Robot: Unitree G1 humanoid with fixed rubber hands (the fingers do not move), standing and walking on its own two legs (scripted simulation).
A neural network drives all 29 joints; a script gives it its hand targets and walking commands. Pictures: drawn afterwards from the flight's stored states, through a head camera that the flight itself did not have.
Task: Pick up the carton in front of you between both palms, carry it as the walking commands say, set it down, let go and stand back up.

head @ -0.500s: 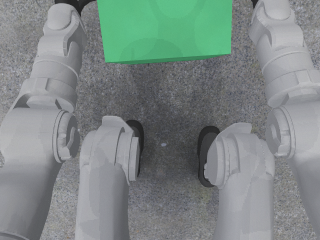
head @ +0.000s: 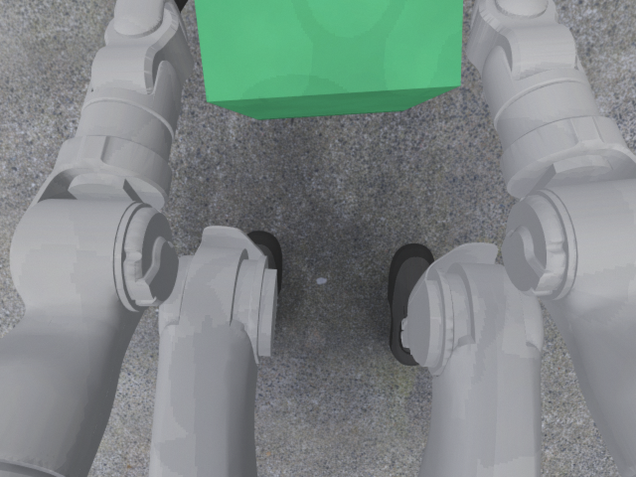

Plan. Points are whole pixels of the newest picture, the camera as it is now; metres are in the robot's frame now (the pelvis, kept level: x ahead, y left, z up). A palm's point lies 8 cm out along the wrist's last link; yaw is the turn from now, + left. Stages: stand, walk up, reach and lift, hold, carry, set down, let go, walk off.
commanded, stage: reach and lift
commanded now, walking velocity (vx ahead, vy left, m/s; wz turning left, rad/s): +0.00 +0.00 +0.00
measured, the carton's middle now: (326, 10) +0.54 +0.04 -0.24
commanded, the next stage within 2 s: none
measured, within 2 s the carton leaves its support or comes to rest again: leaves its support in 0.14 s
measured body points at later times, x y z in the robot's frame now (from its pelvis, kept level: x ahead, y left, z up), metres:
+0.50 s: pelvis +0.00 +0.00 +0.06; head +0.28 +0.00 +0.42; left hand +0.51 +0.18 -0.02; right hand +0.53 -0.12 -0.02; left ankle +0.12 +0.13 -0.34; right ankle +0.11 -0.13 -0.34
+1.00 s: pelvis +0.02 +0.00 +0.18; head +0.24 +0.01 +0.58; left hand +0.48 +0.18 +0.13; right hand +0.49 -0.13 +0.13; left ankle +0.12 +0.13 -0.34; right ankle +0.11 -0.13 -0.34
